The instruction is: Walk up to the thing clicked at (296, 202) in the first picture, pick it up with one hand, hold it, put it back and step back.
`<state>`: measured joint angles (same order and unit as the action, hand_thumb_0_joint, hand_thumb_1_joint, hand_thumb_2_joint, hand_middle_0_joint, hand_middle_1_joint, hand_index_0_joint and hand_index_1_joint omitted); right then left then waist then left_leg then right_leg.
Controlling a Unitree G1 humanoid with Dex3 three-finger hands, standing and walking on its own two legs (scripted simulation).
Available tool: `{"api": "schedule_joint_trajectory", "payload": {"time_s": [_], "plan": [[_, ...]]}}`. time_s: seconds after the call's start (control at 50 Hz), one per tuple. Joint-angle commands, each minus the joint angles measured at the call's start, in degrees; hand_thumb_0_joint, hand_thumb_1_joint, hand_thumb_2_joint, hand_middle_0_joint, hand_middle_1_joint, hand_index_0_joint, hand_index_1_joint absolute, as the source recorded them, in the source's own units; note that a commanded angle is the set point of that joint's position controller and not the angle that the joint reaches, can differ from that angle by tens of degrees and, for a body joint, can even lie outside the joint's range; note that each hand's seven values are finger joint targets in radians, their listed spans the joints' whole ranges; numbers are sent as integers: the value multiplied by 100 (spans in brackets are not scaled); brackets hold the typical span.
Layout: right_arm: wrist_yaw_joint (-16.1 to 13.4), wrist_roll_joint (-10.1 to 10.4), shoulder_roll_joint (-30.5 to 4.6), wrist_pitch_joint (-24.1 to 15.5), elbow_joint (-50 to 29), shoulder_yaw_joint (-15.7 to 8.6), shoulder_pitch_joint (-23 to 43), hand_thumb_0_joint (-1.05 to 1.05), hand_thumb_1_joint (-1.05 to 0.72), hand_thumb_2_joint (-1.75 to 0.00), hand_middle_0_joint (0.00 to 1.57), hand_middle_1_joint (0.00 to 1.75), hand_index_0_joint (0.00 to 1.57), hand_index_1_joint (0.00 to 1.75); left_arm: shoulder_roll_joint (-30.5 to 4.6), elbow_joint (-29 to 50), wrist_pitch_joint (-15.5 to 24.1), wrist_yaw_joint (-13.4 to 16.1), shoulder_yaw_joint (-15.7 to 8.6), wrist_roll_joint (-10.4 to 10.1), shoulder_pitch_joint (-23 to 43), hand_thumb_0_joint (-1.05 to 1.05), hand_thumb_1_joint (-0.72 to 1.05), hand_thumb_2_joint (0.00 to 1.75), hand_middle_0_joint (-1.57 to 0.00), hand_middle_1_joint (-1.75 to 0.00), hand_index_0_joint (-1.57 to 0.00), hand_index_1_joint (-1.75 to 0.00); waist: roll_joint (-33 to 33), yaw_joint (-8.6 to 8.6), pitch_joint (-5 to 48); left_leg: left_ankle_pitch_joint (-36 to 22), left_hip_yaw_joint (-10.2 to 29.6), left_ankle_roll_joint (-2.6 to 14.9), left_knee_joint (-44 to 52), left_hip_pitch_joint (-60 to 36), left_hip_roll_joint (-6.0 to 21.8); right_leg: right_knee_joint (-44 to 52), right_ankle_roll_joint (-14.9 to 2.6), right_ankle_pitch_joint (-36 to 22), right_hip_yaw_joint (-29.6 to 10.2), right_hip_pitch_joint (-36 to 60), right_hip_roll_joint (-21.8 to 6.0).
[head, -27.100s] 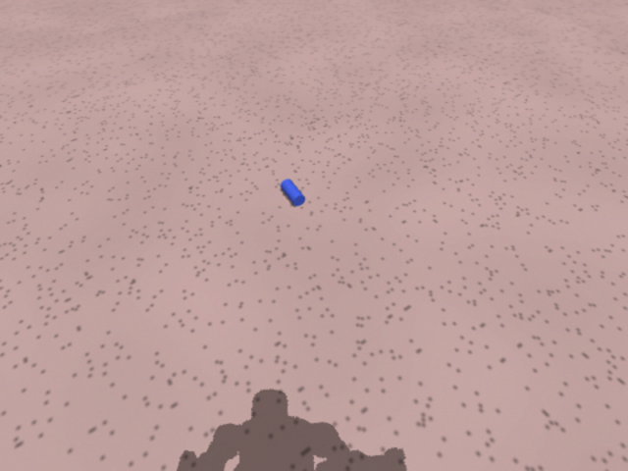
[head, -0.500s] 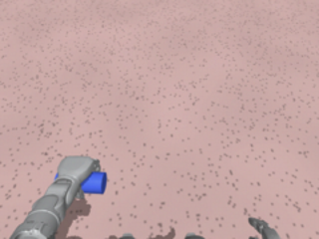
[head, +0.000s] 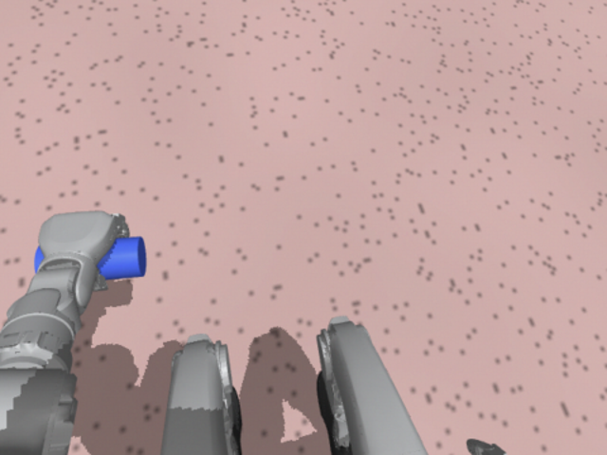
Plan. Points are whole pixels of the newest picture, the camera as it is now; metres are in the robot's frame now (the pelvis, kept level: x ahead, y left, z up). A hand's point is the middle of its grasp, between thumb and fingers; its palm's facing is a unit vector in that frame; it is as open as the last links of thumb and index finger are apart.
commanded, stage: crouch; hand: left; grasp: from above
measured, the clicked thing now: (94, 260) +0.43 +0.27 -0.17
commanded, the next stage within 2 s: lower in 1.04 s
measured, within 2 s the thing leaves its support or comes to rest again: neither
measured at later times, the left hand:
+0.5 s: hand (119, 266) +0.45 +0.27 -0.29, palm faces -0.48 -0.01 -0.87, open 8.8 cm
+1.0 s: hand (129, 267) +0.46 +0.27 -0.36, palm faces -0.48 -0.01 -0.87, open 8.8 cm
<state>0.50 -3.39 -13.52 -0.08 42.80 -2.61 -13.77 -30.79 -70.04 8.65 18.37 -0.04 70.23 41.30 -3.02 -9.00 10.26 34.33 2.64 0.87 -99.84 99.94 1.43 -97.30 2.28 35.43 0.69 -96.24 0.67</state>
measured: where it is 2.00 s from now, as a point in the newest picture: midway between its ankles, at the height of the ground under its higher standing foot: (285, 442)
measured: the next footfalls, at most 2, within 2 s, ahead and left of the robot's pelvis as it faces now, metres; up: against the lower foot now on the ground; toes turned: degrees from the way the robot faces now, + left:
none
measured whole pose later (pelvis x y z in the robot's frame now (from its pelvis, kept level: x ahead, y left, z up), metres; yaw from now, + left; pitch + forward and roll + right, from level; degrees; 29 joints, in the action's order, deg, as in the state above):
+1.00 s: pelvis -0.01 -0.01 -0.17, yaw -5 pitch +36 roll -9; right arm 8.0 -8.7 -15.1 -1.5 42.4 2.8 -9.0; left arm -46.9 -81.0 17.1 21.2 -9.4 77.1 54.2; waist 1.2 -13.7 1.4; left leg 39.2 8.4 -0.3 -133.3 130.8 1.4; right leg -128.6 2.4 40.1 4.7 -125.3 2.5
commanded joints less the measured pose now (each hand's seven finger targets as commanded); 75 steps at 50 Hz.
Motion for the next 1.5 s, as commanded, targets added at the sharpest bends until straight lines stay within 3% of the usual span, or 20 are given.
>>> {"api": "schedule_joint_trajectory", "payload": {"time_s": [0.0, 0.06, 0.08, 0.18, 0.3, 0.32, 0.42, 0.48, 0.54, 0.58, 0.74, 0.8, 0.86, 0.98, 1.02, 1.12, 1.22, 1.34, 1.4, 1.48], "plan": [[-14, -69, -1280, -207, -323, -410, -731, 0, -89, -90, 20, 30, 20, 30, -1984, 1101, 216, 266, -536, -16, 2468, 0, 77, 56, -110, -46, -113, -44, -859, 0, 3693, -474, 186, 3, 796, -2524, -162, 671, -449, -567, 292, 603, 70], [73, -119, -1307, -232, -299, -355, -811, 0, -90, -90, 20, 30, 20, 30, -2158, 1095, 389, 322, -658, 83, 2552, 0, 78, 54, -113, -43, -115, -41, -917, -88, 3847, -609, 228, 3, 454, -2407, -154, 384, -440, -615, 336, 272, 61], [95, -143, -1316, -236, -235, -341, -802, 0, -90, -90, 20, 30, 20, 30, -2291, 1123, 446, 365, -723, 125, 2609, 0, 78, 53, -114, -41, -115, -39, -1013, -4, 3968, -734, 171, 12, 279, -2357, -157, 278, -446, -691, 329, 218, 90], [259, -242, -1335, -267, -180, -320, -944, 0, -91, -90, 20, 30, 20, 30, -2347, 1223, 571, 533, -785, 261, 2918, 0, 80, 53, -117, -39, -118, -38, -1506, -83, 4356, -1433, 205, -37, -180, -2671, -110, -215, -450, -1076, 411, -178, 78], [428, -331, -1422, -260, -161, -345, -992, 0, -91, -90, 20, 30, 20, 30, -2373, 930, 489, 593, -869, 315, 2678, 0, 82, 57, -120, -39, -120, -38, -1826, -87, 4220, -1924, 304, -121, -514, -2720, -52, -688, -446, -1248, 509, -639, 31], [452, -328, -1405, -261, -169, -340, -981, 0, -91, -90, 20, 30, 20, 30, -2327, 967, 483, 587, -794, 293, 2825, 0, 85, 57, -121, -40, -122, -39, -1779, -132, 4288, -1896, 260, -84, -626, -2678, -40, -705, -442, -1281, 518, -639, 71], [531, -352, -1458, -224, -188, -301, -975, 0, -91, -90, 20, 30, 20, 30, -2647, 759, 459, 531, -954, 266, 2838, 0, 86, 59, -121, -41, -122, -40, -1615, -150, 4147, -1867, 126, -2, -1045, -2050, -66, -903, -410, -1470, 502, -516, 121], [583, -357, -1434, -219, -182, -257, -978, 0, -91, -90, 20, 30, 20, 30, -2594, 470, 499, 473, -883, 293, 2870, 0, 86, 56, -119, -42, -121, -40, -1426, -256, 3775, -1575, 151, 22, -1145, -1619, -67, -1003, -407, -1344, 536, -649, 132], [615, -363, -1482, -191, -203, -228, -942, 0, -91, -90, 20, 30, 20, 30, -2921, 361, 587, 449, -1035, 349, 2872, 0, 85, 56, -120, -40, -121, -39, -1346, -183, 3832, -1415, 105, 56, -1314, -1375, -79, -1103, -401, -1267, 531, -637, 180], [650, -386, -1485, -200, -206, -185, -942, 0, -91, -90, 20, 30, 20, 30, -2868, 267, 637, 443, -1014, 340, 2912, 0, 87, 56, -120, -43, -121, -41, -1283, -254, 3691, -1295, 120, 52, -1384, -1180, -81, -1215, -395, -1230, 556, -682, 167], [685, -468, -1576, -154, -171, -89, -891, 0, -91, -90, 20, 30, 20, 30, -3272, 167, 823, 529, -1164, 490, 3142, 0, 87, 54, -120, -42, -122, -41, -1625, -272, 3708, -1082, 138, 23, -1675, -1080, -65, -1563, -405, -1062, 654, -1039, 211], [686, -499, -1610, -148, -122, -44, -874, 0, -91, -90, 20, 30, 20, 30, -3434, 173, 861, 577, -1213, 484, 3324, 0, 87, 56, -120, -43, -121, -41, -1648, -373, 3713, -998, 93, 46, -1848, -857, -65, -1649, -386, -1072, 666, -1005, 228], [669, -520, -1629, -140, -117, -8, -828, 0, -91, -90, 20, 30, 20, 30, -3620, 204, 873, 614, -1250, 520, 3421, 0, 85, 54, -120, -39, -121, -38, -1811, -317, 3739, -872, 79, 41, -1931, -795, -56, -1722, -395, -994, 675, -1096, 247], [639, -531, -1658, -138, -103, 86, -764, 0, -91, -90, 20, 30, 20, 30, -3719, 10, 837, 630, -1233, 526, 3426, 0, 85, 50, -118, -38, -120, -37, -1775, -357, 3495, -597, 104, 44, -2027, -497, -48, -1884, -403, -819, 754, -1294, 250], [647, -548, -1672, -154, -76, 126, -804, 0, -91, -90, 20, 30, 20, 30, -3605, -90, 816, 595, -1156, 507, 3400, 0, 85, 51, -118, -40, -120, -38, -1730, -427, 3397, -687, 120, 44, -2104, -527, -45, -1900, -388, -887, 765, -1319, 241], [662, -531, -1697, -115, -95, 173, -767, 0, -91, -90, 20, 30, 20, 30, -3758, -37, 776, 495, -1158, 456, 3342, 0, 87, 54, -121, -41, -121, -40, -1798, -396, 3492, -904, 127, 41, -2223, -403, -45, -2029, -383, -1099, 789, -1180, 267], [688, -528, -1685, -68, -122, 273, -717, 0, -91, -90, 20, 30, 20, 30, -3494, -305, 822, 390, -933, 435, 3252, 0, 81, 52, -120, -34, -120, -35, -1710, -521, 3166, -986, 231, 36, -2350, -315, -39, -2161, -385, -1113, 875, -1429, 284], [736, -582, -1780, -63, -176, 390, -664, 0, -91, -90, 20, 30, 20, 30, -3843, -261, 1037, 448, -1089, 485, 3407, 0, 87, 52, -122, -39, -123, -38, -1730, -579, 3107, -1100, 242, 37, -2587, -166, -32, -2329, -378, -1238, 938, -1329, 323], [737, -643, -1795, -56, -172, 424, -625, 0, -91, -90, 20, 30, 20, 30, -4022, -86, 1169, 593, -1251, 492, 3414, 0, 89, 49, -124, -37, -125, -36, -1941, -517, 3367, -1241, 212, 25, -2683, -251, -20, -2407, -359, -1386, 930, -1139, 353], [732, -694, -1852, -76, -179, 412, -509, 0, -90, -90, 20, 30, 20, 30, -4103, -227, 1233, 790, -1332, 623, 3385, 0, 90, 49, -122, -38, -124, -37, -2206, -596, 3206, -1145, 288, -25, -2687, -396, 5, -2597, -418, -1198, 1052, -1589, 367]]}}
